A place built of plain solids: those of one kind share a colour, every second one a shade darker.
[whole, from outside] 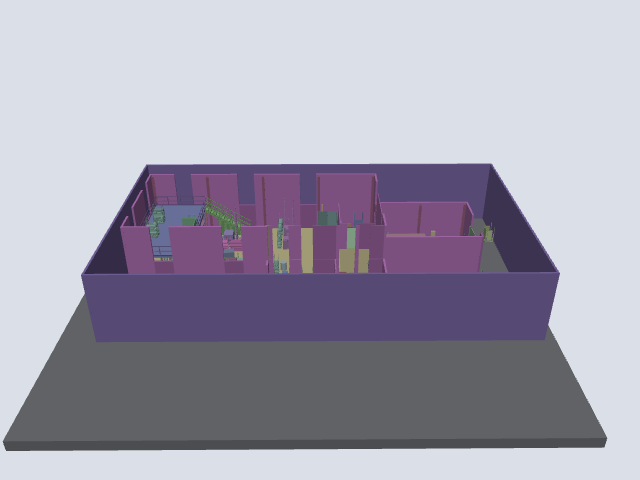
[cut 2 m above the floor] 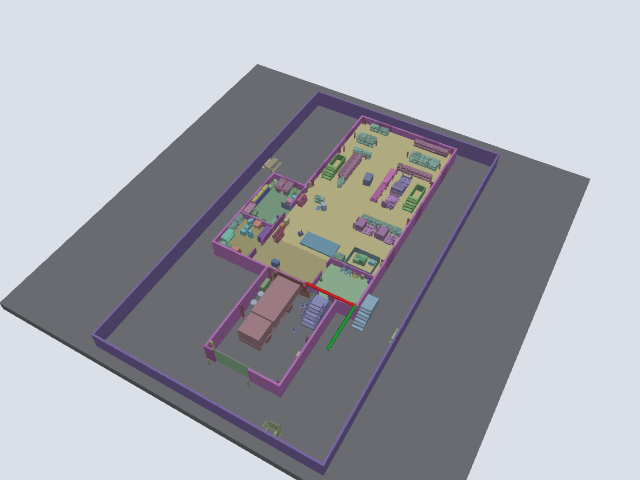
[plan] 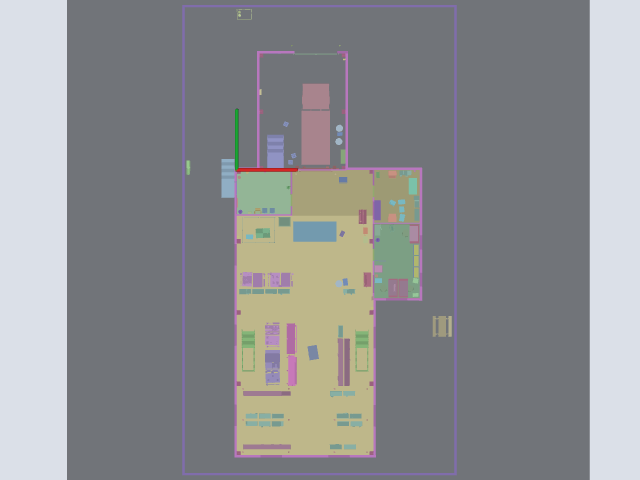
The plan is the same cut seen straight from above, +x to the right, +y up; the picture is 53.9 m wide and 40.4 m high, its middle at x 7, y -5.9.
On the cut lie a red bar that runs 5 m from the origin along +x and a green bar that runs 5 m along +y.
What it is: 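A works' own stores building on a factory's ground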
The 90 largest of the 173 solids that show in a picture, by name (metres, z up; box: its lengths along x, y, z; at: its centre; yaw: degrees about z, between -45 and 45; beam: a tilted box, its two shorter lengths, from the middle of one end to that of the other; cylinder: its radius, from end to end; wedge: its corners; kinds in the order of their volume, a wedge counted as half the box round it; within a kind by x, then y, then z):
{
 "raised_floor_stock_1": {"box": [11.63, 20.33, 1.24], "at": [5.75, -13.9, 0.57]},
 "raised_floor_stock_2": {"box": [7.03, 3.93, 1.24], "at": [8.05, -1.9, 0.57]},
 "yard_bound_1": {"box": [0.2, 39.6, 7.09], "at": [-4.49, -5.91, 3.5]},
 "yard_bound_2": {"box": [23.09, 0.2, 7.09], "at": [6.96, -25.61, 3.5]},
 "yard_bound_3": {"box": [23.09, 0.2, 7.09], "at": [6.96, 13.79, 3.5]},
 "yard_bound_4": {"box": [0.2, 39.6, 7.09], "at": [18.41, -5.91, 3.5]},
 "wall_1": {"box": [0.2, 2.66, 7.84], "at": [-0.1, -22.88, 3.87]},
 "wall_2": {"box": [0.2, 1.81, 4.14], "at": [-0.1, -20.65, 2.02]},
 "wall_3": {"box": [0.2, 4.96, 7.84], "at": [-0.1, -17.27, 3.87]},
 "wall_4": {"box": [0.2, 1.81, 4.14], "at": [-0.1, -13.9, 2.02]},
 "wall_5": {"box": [0.2, 4.96, 7.84], "at": [-0.1, -10.53, 3.87]},
 "wall_6": {"box": [0.2, 1.81, 4.14], "at": [-0.1, -7.15, 2.02]},
 "wall_7": {"box": [0.2, 2.46, 7.84], "at": [-0.1, -5.03, 3.87]},
 "wall_8": {"box": [0.2, 4.0, 7.84], "at": [-0.1, -1.8, 3.87]},
 "wall_9": {"box": [2.1, 0.2, 7.84], "at": [0.85, 0.1, 3.87]},
 "wall_10": {"box": [2.21, 0.2, 7.84], "at": [0.9, -24.1, 3.87]},
 "wall_11": {"box": [0.2, 10.0, 5.35], "at": [1.8, 5.0, 2.62]},
 "wall_12": {"box": [4.6, 0.06, 4.24], "at": [2.3, -3.77, 2.07]},
 "wall_13": {"box": [4.66, 0.06, 4.36], "at": [2.33, -3.83, 2.13]},
 "wall_14": {"box": [1.81, 0.2, 4.14], "at": [2.9, -24.1, 2.02]},
 "wall_15": {"box": [3.16, 0.2, 5.35], "at": [3.27, 9.9, 2.62]},
 "wall_16": {"box": [0.06, 2.05, 4.24], "at": [4.57, -1.02, 2.07]},
 "wall_17": {"box": [0.06, 2.05, 4.36], "at": [4.63, -1.02, 2.13]},
 "wall_18": {"box": [3.91, 0.2, 7.84], "at": [5.75, -24.1, 3.87]},
 "wall_19": {"box": [4.61, 0.06, 5.35], "at": [6.84, 0.03, 2.62]},
 "wall_20": {"box": [4.61, 0.06, 7.84], "at": [6.91, -0.03, 3.87]},
 "wall_21": {"box": [1.81, 0.2, 4.14], "at": [8.6, -24.1, 2.02]},
 "wall_22": {"box": [0.91, 0.2, 5.35], "at": [8.9, 9.9, 2.62]},
 "wall_23": {"box": [0.2, 10.0, 5.35], "at": [9.25, 5.0, 2.62]},
 "wall_24": {"box": [2.35, 0.2, 7.84], "at": [10.32, 0.1, 3.87]},
 "wall_25": {"box": [2.21, 0.2, 7.84], "at": [10.6, -24.1, 3.87]},
 "wall_26": {"box": [0.06, 1.17, 6.62], "at": [11.47, -8.27, 4.48]},
 "wall_27": {"box": [0.06, 2.17, 6.62], "at": [11.47, -5.52, 4.48]},
 "wall_28": {"box": [0.06, 1.31, 6.62], "at": [11.47, -0.65, 4.48]},
 "wall_29": {"box": [0.06, 2.12, 3.02], "at": [11.53, -5.55, 2.68]},
 "wall_30": {"box": [0.2, 2.61, 7.84], "at": [11.6, -22.9, 3.87]},
 "wall_31": {"box": [0.2, 1.81, 4.14], "at": [11.6, -20.7, 2.02]},
 "wall_32": {"box": [0.2, 4.81, 7.84], "at": [11.6, -17.4, 3.87]},
 "wall_33": {"box": [0.2, 1.81, 4.14], "at": [11.6, -14.1, 2.02]},
 "wall_34": {"box": [0.2, 2.41, 7.84], "at": [11.6, -12.0, 3.87]},
 "wall_35": {"box": [1.06, 0.2, 4.24], "at": [12.03, -10.9, 2.07]},
 "wall_36": {"box": [1.81, 0.2, 2.24], "at": [13.45, -10.9, 1.07]},
 "wall_37": {"box": [3.9, 0.06, 4.24], "at": [13.45, -4.53, 2.07]},
 "wall_38": {"box": [3.9, 0.06, 4.24], "at": [13.45, -4.47, 2.07]},
 "wall_39": {"box": [4.1, 0.2, 4.24], "at": [13.55, 0.1, 2.07]},
 "wall_40": {"box": [1.26, 0.2, 4.24], "at": [14.97, -10.9, 2.07]},
 "wall_41": {"box": [0.2, 1.21, 4.24], "at": [15.5, -10.4, 2.07]},
 "wall_42": {"box": [0.2, 1.96, 4.24], "at": [15.5, -7.67, 2.07]},
 "wall_43": {"box": [0.2, 4.7, 4.24], "at": [15.5, -2.15, 2.07]},
 "box_lorry_1": {"box": [2.4, 4.55, 2.47], "at": [6.65, 2.71, 2.27]},
 "box_lorry_2": {"box": [2.2, 2.13, 2.0], "at": [6.65, 6.17, 1.62]},
 "raised_floor_office_1": {"box": [4.03, 6.43, 1.24], "at": [13.45, -7.65, 0.57]},
 "raised_floor_crib_1": {"box": [4.03, 4.63, 1.24], "at": [13.45, -2.25, 0.57]},
 "raised_floor_lobby_1": {"box": [4.73, 3.93, 1.24], "at": [2.3, -1.9, 0.57]},
 "raised_floor_steel_1": {"box": [10.66, 5.52, 0.2], "at": [5.75, -21.09, 4.24]},
 "door_landing_1": {"box": [1.4, 1.1, 1.24], "at": [3.25, 0.61, 0.57]},
 "door_landing_2": {"box": [1.4, 0.32, 1.07], "at": [3.25, 1.3, 0.48]},
 "door_landing_3": {"box": [1.4, 0.32, 0.9], "at": [3.25, 1.6, 0.4]},
 "door_landing_4": {"box": [1.4, 0.32, 0.73], "at": [3.25, 1.9, 0.32]},
 "door_landing_5": {"box": [1.4, 0.32, 0.56], "at": [3.25, 2.2, 0.23]},
 "yard_step_1": {"box": [1.1, 1.6, 1.18], "at": [-0.75, -1.55, 0.58]},
 "yard_step_2": {"box": [1.1, 0.28, 1.01], "at": [-0.75, -0.61, 0.5]},
 "yard_step_3": {"box": [1.1, 0.28, 0.84], "at": [-0.75, -0.33, 0.41]},
 "shelving_run_1": {"box": [2.92, 0.4, 0.22], "at": [2.03, -18.81, 1.71]},
 "shelving_run_2": {"box": [3.18, 0.43, 0.21], "at": [2.17, -18.82, 2.07]},
 "shelving_run_3": {"box": [3.91, 0.4, 0.21], "at": [2.53, -23.32, 2.08]},
 "shelving_run_4": {"box": [3.89, 0.4, 0.21], "at": [2.55, -23.32, 1.7]},
 "shelving_run_5": {"box": [0.4, 3.94, 0.22], "at": [8.75, -16.19, 1.71]},
 "shelving_run_6": {"box": [0.4, 3.91, 0.2], "at": [8.75, -16.19, 2.07]},
 "shelving_run_7": {"box": [0.46, 3.93, 0.24], "at": [9.28, -16.19, 2.09]},
 "rack1n_mid_1": {"box": [0.8, 1.2, 1.2], "at": [1.75, -9.27, 1.74]},
 "rack1n_mid_2": {"box": [0.78, 1.1, 1.15], "at": [4.11, -9.26, 1.71], "yaw": -0.8},
 "card_cage_1": {"box": [0.88, 0.68, 1.06], "at": [4.02, -4.36, 1.67]},
 "card_cage_2": {"box": [0.95, 0.76, 1.45], "at": [4.02, -4.36, 1.87]},
 "raised_slab_1": {"box": [3.65, 1.7, 0.24], "at": [6.58, -5.2, 1.26]},
 "crate_1": {"box": [0.8, 1.2, 0.95], "at": [6.42, -15.38, 1.61], "yaw": 9.1},
 "hatch_counter_1": {"box": [0.56, 1.68, 0.84], "at": [11.84, -3.4, 1.69]},
 "bay_door_1": {"box": [2.6, 0.05, 3.05], "at": [6.65, 0.09, 2.67]},
 "bay_door_2": {"box": [3.9, 0.08, 1.24], "at": [6.65, 0.1, 0.57]},
 "rack_mid_1": {"box": [1.25, 0.71, 0.45], "at": [3.0, -15.87, 1.69]},
 "rack_mid_2": {"box": [1.24, 1.0, 0.3], "at": [3.01, -15.71, 2.23]},
 "drum_1": {"cylinder": 0.3, "from": [8.59, -9.58, 1.19], "to": [8.59, -9.58, 2.06]},
 "drum_2": {"cylinder": 0.3, "from": [8.59, 2.38, 0.0], "to": [8.59, 2.38, 0.87]},
 "drum_3": {"cylinder": 0.3, "from": [8.64, 3.5, 0.0], "to": [8.64, 3.5, 0.87]},
 "sectional_door_1": {"box": [3.68, 0.042, 4.12], "at": [6.65, 9.79, 2.01]},
 "cupboard_steel_low_1": {"box": [0.45, 0.92, 1.05], "at": [11.85, -5.07, 1.67]},
 "wash_basin_1": {"box": [0.4, 1.2, 0.85], "at": [8.95, 1.11, 0.38]},
 "pier_1": {"box": [0.17, 0.34, 6.65], "at": [11.41, -10.8, 4.46]},
 "printer_1": {"box": [0.61, 0.56, 0.88], "at": [11.92, -8.33, 1.58]},
 "tool_cabinet_1": {"box": [0.7, 0.45, 0.89], "at": [8.94, -0.82, 1.75]}
}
